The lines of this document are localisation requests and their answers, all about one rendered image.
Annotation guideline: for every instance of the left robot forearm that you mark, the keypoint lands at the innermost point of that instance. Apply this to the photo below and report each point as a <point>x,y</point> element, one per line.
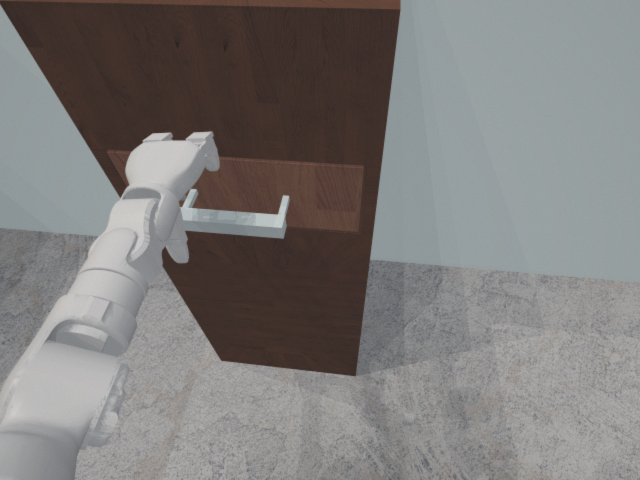
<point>98,313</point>

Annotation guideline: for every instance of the robot left hand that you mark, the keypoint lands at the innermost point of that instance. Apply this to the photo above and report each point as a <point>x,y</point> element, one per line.
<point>175,165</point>

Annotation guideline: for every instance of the handle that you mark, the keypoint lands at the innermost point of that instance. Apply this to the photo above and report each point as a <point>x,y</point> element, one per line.
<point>233,222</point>

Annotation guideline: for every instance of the drawer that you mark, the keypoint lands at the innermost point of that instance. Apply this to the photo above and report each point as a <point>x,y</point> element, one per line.
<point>322,195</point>

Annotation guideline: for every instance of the cabinet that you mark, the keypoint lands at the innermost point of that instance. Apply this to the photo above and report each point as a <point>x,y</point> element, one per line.
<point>290,80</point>

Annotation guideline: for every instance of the robot left upper arm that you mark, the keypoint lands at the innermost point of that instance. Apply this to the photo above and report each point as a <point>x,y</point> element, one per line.
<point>69,398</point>

